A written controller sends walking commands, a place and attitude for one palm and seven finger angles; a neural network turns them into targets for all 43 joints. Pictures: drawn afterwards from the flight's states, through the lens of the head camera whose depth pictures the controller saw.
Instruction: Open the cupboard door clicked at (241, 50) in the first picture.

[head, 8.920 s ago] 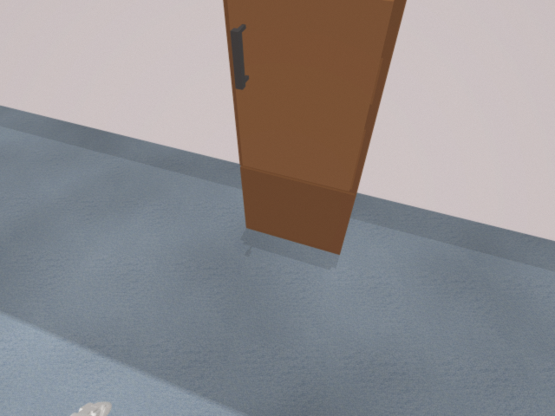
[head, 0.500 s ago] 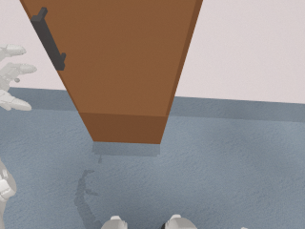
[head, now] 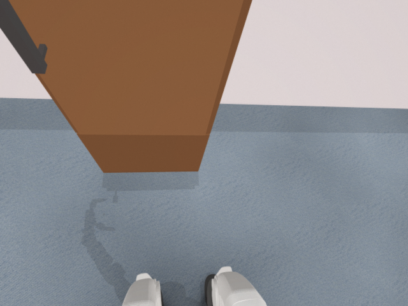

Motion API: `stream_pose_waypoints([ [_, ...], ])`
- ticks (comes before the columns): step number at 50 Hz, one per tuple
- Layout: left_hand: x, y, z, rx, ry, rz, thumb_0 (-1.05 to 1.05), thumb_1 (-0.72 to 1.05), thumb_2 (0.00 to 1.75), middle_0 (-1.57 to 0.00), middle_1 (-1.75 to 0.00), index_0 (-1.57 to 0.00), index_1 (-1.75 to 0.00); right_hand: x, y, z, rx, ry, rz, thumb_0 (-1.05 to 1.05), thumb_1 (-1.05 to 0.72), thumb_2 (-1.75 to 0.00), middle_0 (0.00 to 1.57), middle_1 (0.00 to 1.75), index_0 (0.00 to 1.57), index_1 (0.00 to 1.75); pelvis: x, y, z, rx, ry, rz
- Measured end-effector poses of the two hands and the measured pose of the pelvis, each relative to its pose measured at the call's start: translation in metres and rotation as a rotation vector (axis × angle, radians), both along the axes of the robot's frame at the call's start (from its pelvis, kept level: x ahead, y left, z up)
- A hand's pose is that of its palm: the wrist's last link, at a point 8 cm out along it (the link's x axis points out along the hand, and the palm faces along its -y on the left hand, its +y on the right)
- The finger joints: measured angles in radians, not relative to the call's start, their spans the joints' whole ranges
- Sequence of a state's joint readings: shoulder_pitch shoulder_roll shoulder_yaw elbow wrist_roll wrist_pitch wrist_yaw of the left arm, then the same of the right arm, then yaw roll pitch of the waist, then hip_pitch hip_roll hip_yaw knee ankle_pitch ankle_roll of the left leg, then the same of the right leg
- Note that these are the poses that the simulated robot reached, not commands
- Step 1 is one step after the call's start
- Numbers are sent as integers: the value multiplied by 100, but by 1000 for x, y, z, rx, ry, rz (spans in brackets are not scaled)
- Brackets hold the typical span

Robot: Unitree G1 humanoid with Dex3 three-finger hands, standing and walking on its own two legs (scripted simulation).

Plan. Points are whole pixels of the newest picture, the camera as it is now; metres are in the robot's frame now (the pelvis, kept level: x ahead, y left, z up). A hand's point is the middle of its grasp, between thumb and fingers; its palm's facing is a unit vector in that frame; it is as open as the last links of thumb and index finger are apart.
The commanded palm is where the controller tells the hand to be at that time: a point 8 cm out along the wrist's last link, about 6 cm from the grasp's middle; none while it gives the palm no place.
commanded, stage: move the hooked fingers beside the handle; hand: left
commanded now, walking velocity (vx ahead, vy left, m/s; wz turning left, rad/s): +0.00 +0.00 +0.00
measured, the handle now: (20, 24) +0.58 +0.27 +0.12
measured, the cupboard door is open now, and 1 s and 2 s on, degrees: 0 0 0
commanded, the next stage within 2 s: slide the fingers in behind the handle in 0.92 s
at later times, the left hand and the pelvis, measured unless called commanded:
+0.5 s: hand out of the picture +0.53 +0.33 +0.12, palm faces -0.02 -1.00 +0.00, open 14.0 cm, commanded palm +0.52 +0.36 +0.12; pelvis +0.01 +0.01 -0.01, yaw -1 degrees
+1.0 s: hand out of the picture +0.51 +0.33 +0.13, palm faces -0.01 -1.00 +0.01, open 14.0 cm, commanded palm +0.51 +0.36 +0.11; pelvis +0.01 +0.00 +0.00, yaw +0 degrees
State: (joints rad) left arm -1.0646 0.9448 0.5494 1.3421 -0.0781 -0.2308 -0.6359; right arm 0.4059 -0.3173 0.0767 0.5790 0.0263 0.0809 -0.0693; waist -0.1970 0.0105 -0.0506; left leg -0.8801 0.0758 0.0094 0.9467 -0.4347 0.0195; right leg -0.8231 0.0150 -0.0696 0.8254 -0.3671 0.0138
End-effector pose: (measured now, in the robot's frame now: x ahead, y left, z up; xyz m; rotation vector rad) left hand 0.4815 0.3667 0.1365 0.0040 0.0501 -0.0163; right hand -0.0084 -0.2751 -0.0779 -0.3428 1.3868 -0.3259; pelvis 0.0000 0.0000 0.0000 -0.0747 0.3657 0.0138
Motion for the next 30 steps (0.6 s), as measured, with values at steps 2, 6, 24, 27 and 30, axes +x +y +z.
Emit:
stream_pose_waypoints([
  [2, 5, 1, 1, -2, -5, 0, -1, -50, 30, -30, -120, -30, -120, -6, 2, 0, 0, 21, -10, 1, -90, -89, 20, 30, 20, 30, 0, 0, -1, -3, 10, -2],
  [6, 15, 4, 0, -3, 8, -2, -1, -50, 30, -30, -120, -30, -120, -16, 6, -1, 0, 59, -28, 1, -90, -89, 20, 30, 20, 30, 0, 2, -4, -11, 28, -3],
  [24, 30, 20, -13, -2, 1, -7, -1, -50, 30, -30, -120, -30, -120, -23, 31, -1, 36, 126, -61, 1, -90, -89, 20, 30, 20, 30, 11, 13, -6, -30, 70, -8],
  [27, 29, 19, -10, -10, -8, -9, -1, -50, 30, -30, -120, -30, -120, -16, 31, 1, 39, 111, -51, 1, -90, -89, 20, 30, 20, 30, 13, 13, -5, -30, 64, -5],
  [30, 28, 17, -11, -14, 9, -12, -1, -50, 30, -30, -120, -30, -120, -9, 29, 1, 35, 91, -38, 0, -90, -89, 20, 30, 20, 30, 14, 13, -3, -30, 56, 0],
])
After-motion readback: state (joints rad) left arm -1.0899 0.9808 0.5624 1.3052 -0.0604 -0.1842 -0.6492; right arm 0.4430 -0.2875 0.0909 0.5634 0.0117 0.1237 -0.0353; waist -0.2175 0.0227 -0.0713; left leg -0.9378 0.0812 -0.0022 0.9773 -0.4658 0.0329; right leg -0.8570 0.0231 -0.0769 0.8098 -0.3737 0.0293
